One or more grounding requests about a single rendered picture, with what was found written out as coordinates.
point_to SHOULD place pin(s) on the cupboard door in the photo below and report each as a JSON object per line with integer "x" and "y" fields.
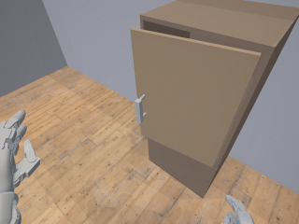
{"x": 193, "y": 89}

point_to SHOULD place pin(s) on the robot right hand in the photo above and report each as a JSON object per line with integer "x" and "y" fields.
{"x": 241, "y": 217}

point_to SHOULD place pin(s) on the robot left hand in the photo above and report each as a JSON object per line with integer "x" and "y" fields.
{"x": 11, "y": 134}

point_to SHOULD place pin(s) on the robot left forearm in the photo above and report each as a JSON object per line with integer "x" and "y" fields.
{"x": 9, "y": 211}

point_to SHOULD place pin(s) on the handle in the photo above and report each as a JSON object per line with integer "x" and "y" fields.
{"x": 139, "y": 109}

